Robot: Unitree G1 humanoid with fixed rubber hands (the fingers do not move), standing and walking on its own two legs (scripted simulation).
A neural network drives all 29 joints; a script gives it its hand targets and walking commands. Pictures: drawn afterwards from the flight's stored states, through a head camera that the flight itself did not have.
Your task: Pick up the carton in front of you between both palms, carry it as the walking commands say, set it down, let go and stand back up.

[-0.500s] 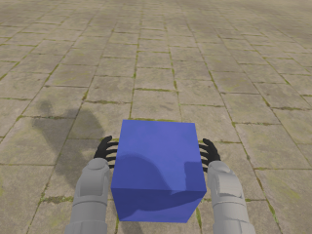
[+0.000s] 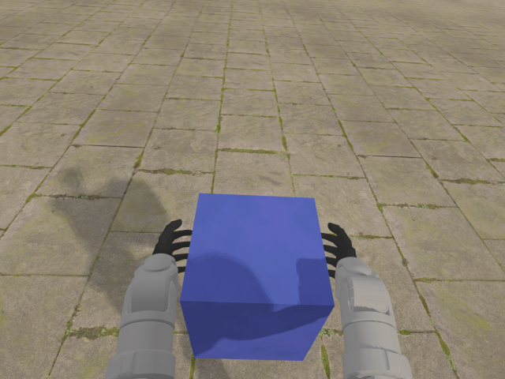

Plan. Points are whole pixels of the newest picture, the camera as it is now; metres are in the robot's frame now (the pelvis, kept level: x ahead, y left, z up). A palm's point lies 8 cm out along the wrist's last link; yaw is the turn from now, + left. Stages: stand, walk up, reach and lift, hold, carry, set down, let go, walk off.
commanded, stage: set down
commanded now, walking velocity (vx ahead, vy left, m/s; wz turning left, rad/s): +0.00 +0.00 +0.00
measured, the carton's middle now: (252, 279) +0.32 +0.00 -0.04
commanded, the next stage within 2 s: none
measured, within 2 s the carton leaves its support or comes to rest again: neither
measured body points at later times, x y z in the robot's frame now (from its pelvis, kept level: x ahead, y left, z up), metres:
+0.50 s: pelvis -0.03 -0.03 -0.05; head +0.18 +0.00 +0.34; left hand +0.35 +0.16 -0.15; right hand +0.36 -0.14 -0.14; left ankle +0.05 +0.10 -0.74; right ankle -0.01 -0.13 -0.74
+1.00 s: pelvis -0.06 +0.00 -0.19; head +0.21 +0.03 +0.17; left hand +0.41 +0.17 -0.28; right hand +0.42 -0.13 -0.27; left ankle +0.05 +0.11 -0.74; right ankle -0.01 -0.14 -0.74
